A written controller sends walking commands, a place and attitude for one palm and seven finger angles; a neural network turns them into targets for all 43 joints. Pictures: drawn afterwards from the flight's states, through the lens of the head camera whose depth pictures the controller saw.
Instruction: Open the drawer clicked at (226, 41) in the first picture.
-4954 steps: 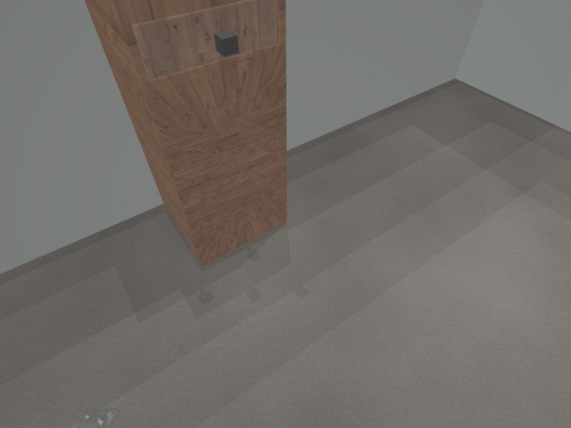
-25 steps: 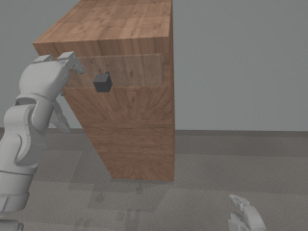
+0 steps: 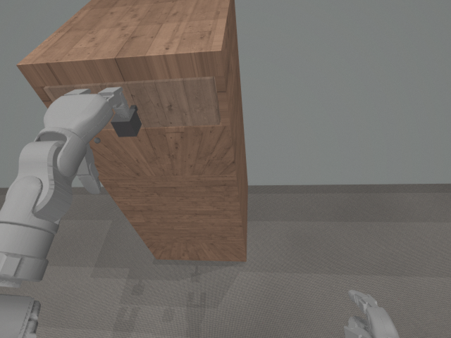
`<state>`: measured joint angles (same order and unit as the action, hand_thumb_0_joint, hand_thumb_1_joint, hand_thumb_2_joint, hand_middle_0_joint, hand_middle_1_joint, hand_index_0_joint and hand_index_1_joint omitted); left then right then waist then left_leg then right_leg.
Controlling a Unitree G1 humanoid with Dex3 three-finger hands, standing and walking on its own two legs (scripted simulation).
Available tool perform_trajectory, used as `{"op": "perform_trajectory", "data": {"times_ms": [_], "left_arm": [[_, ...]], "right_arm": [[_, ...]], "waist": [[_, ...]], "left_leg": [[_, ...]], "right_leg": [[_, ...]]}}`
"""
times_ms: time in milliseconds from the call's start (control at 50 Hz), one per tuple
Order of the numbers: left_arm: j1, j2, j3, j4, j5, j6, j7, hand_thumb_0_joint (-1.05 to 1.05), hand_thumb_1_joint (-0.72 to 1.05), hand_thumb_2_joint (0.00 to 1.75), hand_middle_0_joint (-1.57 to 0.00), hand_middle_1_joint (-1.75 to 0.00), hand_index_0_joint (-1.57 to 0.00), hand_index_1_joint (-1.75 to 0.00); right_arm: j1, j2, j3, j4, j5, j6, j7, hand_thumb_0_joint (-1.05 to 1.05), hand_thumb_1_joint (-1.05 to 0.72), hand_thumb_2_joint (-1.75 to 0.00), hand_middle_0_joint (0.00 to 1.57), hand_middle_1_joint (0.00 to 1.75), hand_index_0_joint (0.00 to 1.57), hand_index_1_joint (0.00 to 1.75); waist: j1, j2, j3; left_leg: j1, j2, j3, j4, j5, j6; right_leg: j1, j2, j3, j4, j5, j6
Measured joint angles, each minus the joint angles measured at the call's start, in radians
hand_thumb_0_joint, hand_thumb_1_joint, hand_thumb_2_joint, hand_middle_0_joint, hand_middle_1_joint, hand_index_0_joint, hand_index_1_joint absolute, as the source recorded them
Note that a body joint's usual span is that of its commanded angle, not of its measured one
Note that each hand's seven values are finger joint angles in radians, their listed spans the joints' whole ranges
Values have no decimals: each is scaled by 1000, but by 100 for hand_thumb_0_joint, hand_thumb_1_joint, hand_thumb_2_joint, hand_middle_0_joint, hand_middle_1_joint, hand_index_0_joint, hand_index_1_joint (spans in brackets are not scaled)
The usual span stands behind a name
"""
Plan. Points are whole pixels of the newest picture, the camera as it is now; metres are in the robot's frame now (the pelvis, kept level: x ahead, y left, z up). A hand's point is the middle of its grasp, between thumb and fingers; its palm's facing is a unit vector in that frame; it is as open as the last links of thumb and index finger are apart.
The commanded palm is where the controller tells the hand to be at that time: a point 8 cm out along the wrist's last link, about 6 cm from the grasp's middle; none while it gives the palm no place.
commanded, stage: move the hooked fingers above the handle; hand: left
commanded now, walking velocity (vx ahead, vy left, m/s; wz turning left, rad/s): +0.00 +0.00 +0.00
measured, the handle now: (129, 117) +0.52 +0.28 +0.12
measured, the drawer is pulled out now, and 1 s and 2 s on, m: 0.00 0.00 0.00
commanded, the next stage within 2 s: none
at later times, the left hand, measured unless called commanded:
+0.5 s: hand (111, 134) +0.41 +0.25 +0.16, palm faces -0.05 +0.00 -1.00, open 13.9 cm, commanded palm +0.40 +0.27 +0.25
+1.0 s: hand (135, 120) +0.47 +0.23 +0.15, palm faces -0.06 +0.00 -1.00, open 13.8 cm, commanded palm +0.47 +0.28 +0.24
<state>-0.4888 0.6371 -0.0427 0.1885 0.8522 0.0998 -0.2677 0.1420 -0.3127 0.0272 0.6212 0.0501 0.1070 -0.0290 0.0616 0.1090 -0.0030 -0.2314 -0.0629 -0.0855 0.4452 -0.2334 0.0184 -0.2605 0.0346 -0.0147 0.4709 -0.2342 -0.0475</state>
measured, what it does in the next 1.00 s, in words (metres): stands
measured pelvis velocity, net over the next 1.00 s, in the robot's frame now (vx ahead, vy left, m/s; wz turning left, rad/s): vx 0.02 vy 0.04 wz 0.00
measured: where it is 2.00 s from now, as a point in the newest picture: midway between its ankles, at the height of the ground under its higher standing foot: outside the picture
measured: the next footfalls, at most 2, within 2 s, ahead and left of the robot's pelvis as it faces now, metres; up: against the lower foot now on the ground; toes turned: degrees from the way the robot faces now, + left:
none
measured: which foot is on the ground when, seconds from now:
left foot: down 0.00-1.00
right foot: down 0.00-1.00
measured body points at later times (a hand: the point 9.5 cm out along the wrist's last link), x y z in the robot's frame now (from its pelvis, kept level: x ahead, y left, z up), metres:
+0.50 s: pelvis +0.02 +0.01 +0.00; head +0.05 -0.02 +0.44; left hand +0.41 +0.25 +0.22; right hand +0.19 -0.24 -0.12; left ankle +0.00 +0.11 -0.74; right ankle +0.01 -0.09 -0.74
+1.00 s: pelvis +0.02 +0.04 +0.00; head +0.07 +0.02 +0.44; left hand +0.46 +0.23 +0.21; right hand +0.14 -0.22 -0.13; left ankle +0.00 +0.11 -0.74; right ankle +0.01 -0.09 -0.74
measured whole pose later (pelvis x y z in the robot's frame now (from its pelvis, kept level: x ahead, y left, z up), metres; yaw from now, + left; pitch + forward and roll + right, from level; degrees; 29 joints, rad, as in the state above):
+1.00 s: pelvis +0.02 +0.04 +0.00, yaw +0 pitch +7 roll +0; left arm -0.79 0.57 -0.16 0.52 0.88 -0.11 -0.20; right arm 0.23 -0.27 0.00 0.65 0.05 0.15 -0.05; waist 0.01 0.06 -0.03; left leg -0.33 -0.10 -0.07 0.49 -0.28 0.07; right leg -0.35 0.00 0.00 0.49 -0.27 0.00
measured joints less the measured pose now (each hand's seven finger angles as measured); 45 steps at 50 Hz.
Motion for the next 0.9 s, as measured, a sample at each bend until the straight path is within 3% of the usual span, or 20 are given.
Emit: {"op": "perform_trajectory", "data": {"times_ms": [100, 160, 260, 340, 380, 480, 580, 640, 700, 760, 800, 840, 900], "left_arm": [[4, -5, 21, 5, -22, -113, 24, 0, -49, 30, -32, -120, -32, -120], [-20, 8, 63, 40, -29, -140, 70, 0, -49, 30, -32, -120, -32, -120], [-74, 48, 118, 136, -8, -71, 115, 0, -49, 30, -32, -120, -32, -120], [-87, 69, 93, 186, 16, 8, 70, 0, -49, 30, -31, -120, -32, -120], [-80, 58, 60, 171, 15, 12, 34, 0, -49, 30, -31, -120, -31, -120], [-62, 7, -11, 110, -7, -99, 3, 0, -49, 30, -32, -120, -32, -120], [-107, -23, -10, 113, -5, -194, 92, 0, -49, 30, -32, -120, -32, -120], [-189, -21, 16, 198, 12, -162, 158, 0, -49, 30, -32, -120, -32, -120], [-257, 7, 37, 297, 47, -73, 177, 0, -49, 30, -32, -120, -32, -120], [-282, 32, 16, 352, 74, 23, 137, 0, -49, 30, -31, -120, -32, -120], [-269, 33, -13, 348, 77, 54, 88, 0, -49, 30, -31, -120, -31, -120], [-256, 19, -54, 328, 66, 49, 39, 0, -49, 30, -31, -120, -31, -120], [-246, -19, -106, 296, 40, -32, -3, 0, -49, 30, -31, -120, -31, -120]], "right_arm": [[17, 7, -8, 4, -7, -2, -12, 1, -91, -90, 20, 30, 20, 30], [24, 14, -15, 10, -7, 1, -12, 1, -91, -90, 20, 30, 20, 30], [31, 11, -17, 14, -1, 28, -4, 1, -91, -90, 19, 30, 20, 30], [39, 0, -18, 4, 12, 49, -3, 1, -91, -90, 20, 30, 20, 30], [45, -4, -22, -3, 15, 51, -7, 1, -91, -90, 20, 30, 20, 30], [36, 6, -24, -6, 8, 37, -28, 1, -91, -90, 20, 30, 20, 30], [17, 30, -26, -9, -2, 15, -21, 1, -91, -90, 20, 30, 20, 30], [7, 41, -19, 1, -2, 21, -6, 1, -91, -90, 20, 30, 20, 30], [7, 47, -6, 8, 0, 46, 8, 1, -91, -90, 20, 30, 20, 30], [30, 44, -4, 4, 9, 74, 20, 1, -91, -89, 20, 30, 20, 30], [51, 39, -7, 1, 13, 89, 23, 1, -91, -89, 20, 30, 20, 30], [71, 35, -11, 3, 14, 95, 19, 1, -91, -89, 20, 30, 20, 30], [88, 34, -17, 13, 10, 84, 1, 1, -91, -89, 20, 30, 20, 30]], "waist": [[-20, -11, 1], [-25, -16, -2], [-24, -14, -11], [-21, -8, -18], [-17, -9, -19], [-14, -22, -19], [-21, -32, -24], [-24, -33, -28], [-27, -29, -36], [-29, -21, -47], [-30, -17, -53], [-31, -19, -52], [-34, -31, -43]], "left_leg": [[-6, 5, 10, 8, -14, -1], [-12, 9, 17, 13, -22, -3], [-31, 11, 25, 18, -29, -2], [-47, 5, 22, 25, -33, 5], [-50, 0, 16, 29, -35, 10], [-48, -11, 6, 41, -45, 21], [-57, -15, 13, 47, -49, 27], [-68, -17, 21, 41, -45, 30], [-78, -17, 32, 28, -37, 34], [-87, -21, 34, 17, -30, 40], [-88, -26, 31, 14, -29, 45], [-85, -33, 24, 16, -30, 49], [-82, -40, 13, 28, -35, 52]], "right_leg": [[-11, 5, 9, 13, -12, -3], [-19, 10, 16, 16, -16, -4], [-40, 13, 24, 20, -20, -2], [-51, 7, 20, 23, -24, 4], [-51, 1, 15, 24, -28, 7], [-40, -9, 5, 25, -38, 16], [-45, -13, 12, 21, -37, 24], [-58, -15, 20, 16, -31, 29], [-73, -16, 31, 5, -20, 34], [-82, -20, 34, -5, -15, 39], [-82, -25, 31, -7, -16, 44], [-76, -31, 24, -4, -22, 47], [-69, -38, 13, 6, -31, 49]]}}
